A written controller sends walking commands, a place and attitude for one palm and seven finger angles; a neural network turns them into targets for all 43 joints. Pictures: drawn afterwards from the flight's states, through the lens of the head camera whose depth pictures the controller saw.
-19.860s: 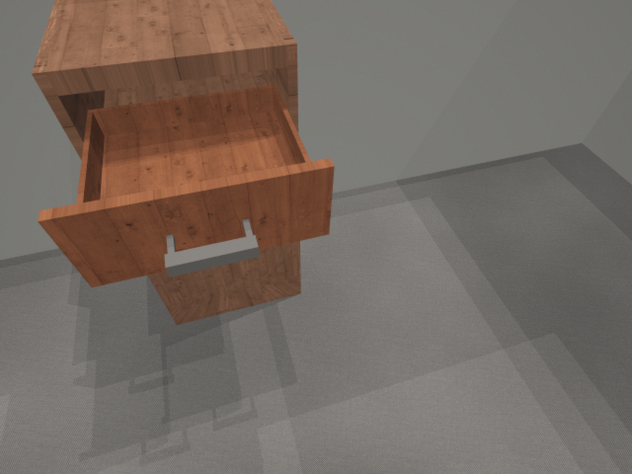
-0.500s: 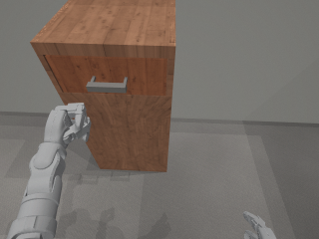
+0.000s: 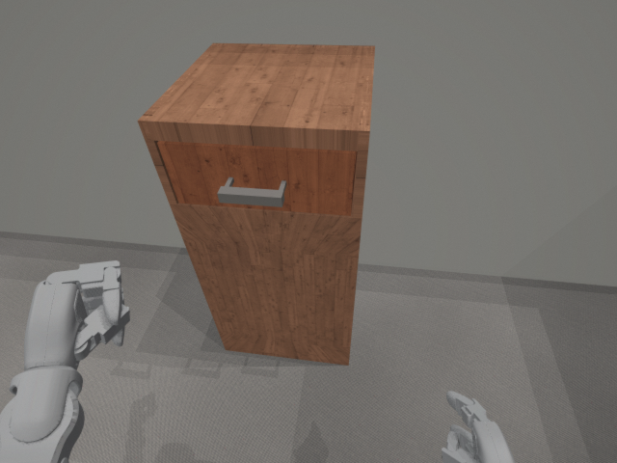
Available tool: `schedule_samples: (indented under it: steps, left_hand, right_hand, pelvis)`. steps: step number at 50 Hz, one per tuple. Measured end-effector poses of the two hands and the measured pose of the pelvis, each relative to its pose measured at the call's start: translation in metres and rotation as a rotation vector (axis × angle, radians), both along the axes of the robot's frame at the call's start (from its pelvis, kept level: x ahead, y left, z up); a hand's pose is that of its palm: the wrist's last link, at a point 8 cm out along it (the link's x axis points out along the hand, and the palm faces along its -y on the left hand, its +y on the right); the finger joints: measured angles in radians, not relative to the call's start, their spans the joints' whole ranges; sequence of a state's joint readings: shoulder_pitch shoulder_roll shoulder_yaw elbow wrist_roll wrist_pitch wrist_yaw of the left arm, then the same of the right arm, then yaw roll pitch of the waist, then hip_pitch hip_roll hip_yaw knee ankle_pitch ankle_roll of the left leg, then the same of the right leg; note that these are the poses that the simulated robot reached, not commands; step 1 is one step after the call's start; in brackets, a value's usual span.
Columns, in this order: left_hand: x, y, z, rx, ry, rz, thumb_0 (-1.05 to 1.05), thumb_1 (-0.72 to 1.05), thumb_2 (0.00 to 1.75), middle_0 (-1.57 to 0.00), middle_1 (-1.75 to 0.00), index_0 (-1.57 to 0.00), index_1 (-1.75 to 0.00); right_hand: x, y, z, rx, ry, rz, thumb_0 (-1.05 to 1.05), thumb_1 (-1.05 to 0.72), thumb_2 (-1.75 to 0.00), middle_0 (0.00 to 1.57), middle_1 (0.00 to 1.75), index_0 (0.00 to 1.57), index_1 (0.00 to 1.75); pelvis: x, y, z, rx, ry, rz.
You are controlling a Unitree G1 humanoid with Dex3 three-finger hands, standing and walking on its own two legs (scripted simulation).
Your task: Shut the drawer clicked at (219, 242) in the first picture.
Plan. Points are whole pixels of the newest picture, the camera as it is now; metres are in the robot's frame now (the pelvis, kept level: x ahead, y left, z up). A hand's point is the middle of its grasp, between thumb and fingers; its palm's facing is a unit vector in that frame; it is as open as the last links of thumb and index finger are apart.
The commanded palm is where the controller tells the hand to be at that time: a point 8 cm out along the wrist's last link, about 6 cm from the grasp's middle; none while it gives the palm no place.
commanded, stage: draw the hand back to the body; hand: left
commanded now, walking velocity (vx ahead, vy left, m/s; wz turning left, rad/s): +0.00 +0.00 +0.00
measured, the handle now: (253, 189) +0.61 +0.18 +0.01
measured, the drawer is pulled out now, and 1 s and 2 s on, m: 0.00 0.00 0.00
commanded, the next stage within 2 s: step back with the hand held close in 0.34 s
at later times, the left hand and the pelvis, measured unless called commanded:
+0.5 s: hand (85, 351) +0.17 +0.23 +0.16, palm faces +0.40 -0.84 -0.37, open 3.3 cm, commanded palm +0.12 +0.27 +0.17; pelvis -0.01 -0.01 +0.00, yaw +0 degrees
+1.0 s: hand (50, 372) +0.15 +0.25 +0.16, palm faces +0.33 -0.80 -0.51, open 3.3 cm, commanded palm +0.09 +0.29 +0.17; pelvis -0.04 +0.01 -0.01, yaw -1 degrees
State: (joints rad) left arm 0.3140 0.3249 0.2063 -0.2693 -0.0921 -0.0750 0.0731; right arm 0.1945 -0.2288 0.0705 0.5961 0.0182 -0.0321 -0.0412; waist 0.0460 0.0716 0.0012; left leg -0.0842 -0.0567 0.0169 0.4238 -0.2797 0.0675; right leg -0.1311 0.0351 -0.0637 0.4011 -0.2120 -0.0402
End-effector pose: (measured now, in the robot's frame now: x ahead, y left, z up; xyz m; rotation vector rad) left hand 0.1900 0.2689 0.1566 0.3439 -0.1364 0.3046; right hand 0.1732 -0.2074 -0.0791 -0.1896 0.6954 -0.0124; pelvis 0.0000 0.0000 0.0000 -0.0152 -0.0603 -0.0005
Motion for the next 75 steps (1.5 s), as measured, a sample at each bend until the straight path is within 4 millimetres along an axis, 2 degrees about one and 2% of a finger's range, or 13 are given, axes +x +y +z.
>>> schedule_samples:
  steps: [9,13,22,30,38,48,54,61,68,72,75]
  left_hand:
    - [-0.051,0.008,0.017,0.083,-0.008,0.065,0.02,0.89,0.9,-1.4,-1.6,-1.41,-1.59]
    - [-0.066,0.008,0.023,0.108,-0.03,0.084,0.02,0.89,0.9,-1.4,-1.6,-1.41,-1.59]
    - [-0.061,0.003,0.015,0.075,-0.033,0.09,0.02,0.89,0.9,-1.4,-1.6,-1.41,-1.59]
    - [-0.051,0.008,0.031,0.155,-0.09,0.06,0.02,0.89,0.9,-1.4,-1.6,-1.41,-1.59]
    - [-0.045,0.008,0.012,0.166,0.024,-0.017,0.02,0.89,0.9,-1.4,-1.6,-1.41,-1.59]
    - [-0.071,0.022,0.027,0.249,-0.04,-0.021,0.02,0.88,0.9,-1.4,-1.6,-1.41,-1.59]
    - [-0.09,0.022,0.021,0.243,-0.065,0.0,0.02,0.89,0.9,-1.4,-1.6,-1.41,-1.59]
    - [-0.105,0.021,0.013,0.202,-0.114,-0.006,0.02,0.88,0.9,-1.4,-1.6,-1.41,-1.59]
    - [-0.114,0.026,0.021,0.259,-0.161,-0.032,0.02,0.88,0.9,-1.41,-1.6,-1.41,-1.59]
    - [-0.118,0.032,0.034,0.295,-0.178,-0.007,0.02,0.88,0.9,-1.41,-1.6,-1.41,-1.59]
    - [-0.119,0.029,0.032,0.273,-0.158,-0.015,0.02,0.88,0.9,-1.4,-1.6,-1.41,-1.59]
  right_hand:
    - [-0.009,-0.014,0.003,-0.024,-0.019,-0.022,0.01,-0.91,-0.9,0.2,0.3,0.2,0.3]
    - [-0.007,-0.017,0.005,-0.034,-0.047,-0.02,0.01,-0.91,-0.9,0.2,0.3,0.2,0.3]
    - [-0.007,-0.016,0.007,-0.033,-0.072,-0.018,0.01,-0.91,-0.9,0.2,0.3,0.2,0.3]
    - [-0.016,-0.022,0.005,-0.034,-0.022,-0.051,0.01,-0.91,-0.9,0.2,0.3,0.2,0.3]
    - [-0.04,-0.037,-0.004,-0.072,0.079,-0.148,0.01,-0.91,-0.9,0.2,0.3,0.2,0.3]
    - [-0.051,-0.027,0.002,-0.085,0.036,-0.16,0.01,-0.91,-0.9,0.2,0.3,0.2,0.3]
    - [-0.056,-0.018,0.003,-0.068,-0.024,-0.137,0.01,-0.91,-0.9,0.2,0.3,0.2,0.3]
    - [-0.082,-0.019,0.002,-0.104,0.004,-0.118,0.01,-0.91,-0.9,0.2,0.3,0.2,0.3]
    - [-0.112,-0.022,0.001,-0.153,0.05,-0.136,0.01,-0.91,-0.9,0.2,0.3,0.2,0.3]
    - [-0.117,-0.019,0.001,-0.147,0.073,-0.131,0.01,-0.91,-0.9,0.2,0.3,0.2,0.3]
    - [-0.116,-0.016,0.002,-0.135,0.077,-0.109,0.01,-0.91,-0.9,0.2,0.3,0.2,0.3]
  pelvis:
    - [-0.003,-0.003,0.0,-0.005,-0.017,-0.004]
    - [-0.005,-0.004,0.0,-0.006,-0.025,0.002]
    - [-0.011,-0.007,0.0,-0.001,-0.028,0.002]
    - [-0.011,-0.007,0.0,-0.012,0.025,-0.002]
    - [-0.017,0.006,-0.001,0.002,0.077,-0.009]
    - [-0.037,0.014,-0.008,0.017,0.077,-0.017]
    - [-0.055,0.015,-0.013,0.019,0.067,-0.023]
    - [-0.073,0.015,-0.017,-0.003,0.074,-0.008]
    - [-0.081,0.019,-0.016,-0.022,0.084,0.022]
    - [-0.08,0.017,-0.01,-0.034,0.134,0.023]
    - [-0.087,0.012,-0.007,-0.026,0.184,-0.005]
